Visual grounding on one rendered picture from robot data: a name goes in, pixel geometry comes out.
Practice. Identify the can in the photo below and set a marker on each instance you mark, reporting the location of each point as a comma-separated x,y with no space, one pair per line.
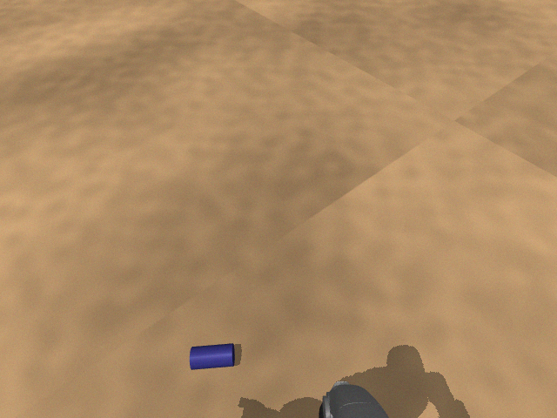
212,356

